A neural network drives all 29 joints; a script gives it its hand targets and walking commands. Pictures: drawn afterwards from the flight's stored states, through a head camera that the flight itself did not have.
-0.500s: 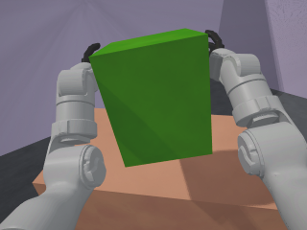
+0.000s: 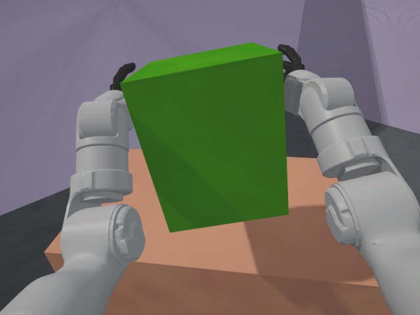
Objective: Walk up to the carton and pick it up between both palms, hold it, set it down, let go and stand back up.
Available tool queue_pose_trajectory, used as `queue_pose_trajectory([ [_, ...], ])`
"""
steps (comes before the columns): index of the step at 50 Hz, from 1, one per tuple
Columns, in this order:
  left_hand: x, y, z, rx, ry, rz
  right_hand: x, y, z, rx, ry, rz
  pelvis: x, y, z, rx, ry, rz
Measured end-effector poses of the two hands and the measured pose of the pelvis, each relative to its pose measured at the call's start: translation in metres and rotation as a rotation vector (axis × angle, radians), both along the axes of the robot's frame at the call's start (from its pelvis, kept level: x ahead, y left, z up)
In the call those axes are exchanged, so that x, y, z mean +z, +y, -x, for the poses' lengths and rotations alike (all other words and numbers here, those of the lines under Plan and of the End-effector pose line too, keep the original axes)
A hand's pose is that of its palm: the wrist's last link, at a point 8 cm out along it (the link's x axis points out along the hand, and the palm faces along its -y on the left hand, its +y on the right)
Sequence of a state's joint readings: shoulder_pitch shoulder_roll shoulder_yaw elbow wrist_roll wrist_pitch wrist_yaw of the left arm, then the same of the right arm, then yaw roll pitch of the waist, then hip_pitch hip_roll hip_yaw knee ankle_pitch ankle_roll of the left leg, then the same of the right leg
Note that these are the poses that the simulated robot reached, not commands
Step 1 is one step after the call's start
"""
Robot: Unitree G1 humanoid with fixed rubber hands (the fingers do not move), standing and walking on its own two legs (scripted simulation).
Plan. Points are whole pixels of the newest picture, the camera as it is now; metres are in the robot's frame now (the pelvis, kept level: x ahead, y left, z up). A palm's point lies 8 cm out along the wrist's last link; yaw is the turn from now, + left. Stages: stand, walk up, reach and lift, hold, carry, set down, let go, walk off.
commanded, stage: set down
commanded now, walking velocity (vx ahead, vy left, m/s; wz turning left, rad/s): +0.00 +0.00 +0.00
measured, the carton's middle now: (213, 131) +0.35 -0.02 +0.28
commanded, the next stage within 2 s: none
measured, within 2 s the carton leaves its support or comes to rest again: neither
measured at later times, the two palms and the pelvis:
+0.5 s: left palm (114, 96) +0.42 +0.15 +0.33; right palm (276, 86) +0.38 -0.14 +0.35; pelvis +0.01 +0.02 +0.00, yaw +1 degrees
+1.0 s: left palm (140, 119) +0.44 +0.12 +0.27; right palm (284, 130) +0.38 -0.17 +0.26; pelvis +0.01 +0.03 +0.00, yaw +0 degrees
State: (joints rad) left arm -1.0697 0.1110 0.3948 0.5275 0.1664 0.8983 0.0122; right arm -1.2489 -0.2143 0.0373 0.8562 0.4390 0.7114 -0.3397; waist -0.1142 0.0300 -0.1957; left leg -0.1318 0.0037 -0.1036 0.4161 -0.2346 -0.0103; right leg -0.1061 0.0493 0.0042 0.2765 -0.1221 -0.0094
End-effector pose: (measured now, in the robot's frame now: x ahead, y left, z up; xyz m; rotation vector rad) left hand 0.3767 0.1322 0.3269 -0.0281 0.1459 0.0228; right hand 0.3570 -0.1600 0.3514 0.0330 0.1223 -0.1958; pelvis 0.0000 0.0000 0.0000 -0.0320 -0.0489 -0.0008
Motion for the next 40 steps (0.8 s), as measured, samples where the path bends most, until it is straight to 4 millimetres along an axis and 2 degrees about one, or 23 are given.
queue_pose_trajectory([
  [6, 0.002, 0.007, -0.002, 0.001, -0.034, 0.025, 0.008, 0.008, -0.001, -0.002, -0.035, 0.005, 0.0, 0.0, 0.001, 0.007, 0.007, 0.001],
  [14, 0.021, 0.017, -0.015, -0.032, -0.123, 0.058, 0.03, 0.019, -0.005, -0.029, -0.136, -0.03, 0.001, 0.002, 0.0, 0.026, -0.021, -0.001],
  [18, 0.023, 0.02, -0.026, -0.069, -0.134, 0.039, 0.027, 0.022, -0.009, -0.055, -0.153, -0.028, 0.002, 0.006, -0.003, 0.027, -0.048, -0.004],
  [23, 0.01, 0.022, -0.038, -0.091, -0.135, 0.001, 0.007, 0.023, -0.016, -0.075, -0.154, -0.024, 0.002, 0.012, -0.007, 0.022, -0.07, -0.002],
  [30, -0.023, 0.017, -0.048, -0.111, -0.124, -0.037, -0.035, 0.019, -0.021, -0.096, -0.144, -0.037, 0.001, 0.023, -0.009, 0.02, -0.082, 0.005],
  [35, -0.046, 0.007, -0.056, -0.129, -0.097, -0.023, -0.064, 0.01, -0.022, -0.122, -0.13, -0.047, 0.002, 0.028, -0.008, 0.007, -0.098, 0.004],
  [40, -0.053, -0.005, -0.061, -0.141, -0.107, -0.035, -0.081, 0.0, -0.021, -0.141, -0.144, -0.044, 0.002, 0.029, -0.008, -0.004, -0.097, 0.006],
])
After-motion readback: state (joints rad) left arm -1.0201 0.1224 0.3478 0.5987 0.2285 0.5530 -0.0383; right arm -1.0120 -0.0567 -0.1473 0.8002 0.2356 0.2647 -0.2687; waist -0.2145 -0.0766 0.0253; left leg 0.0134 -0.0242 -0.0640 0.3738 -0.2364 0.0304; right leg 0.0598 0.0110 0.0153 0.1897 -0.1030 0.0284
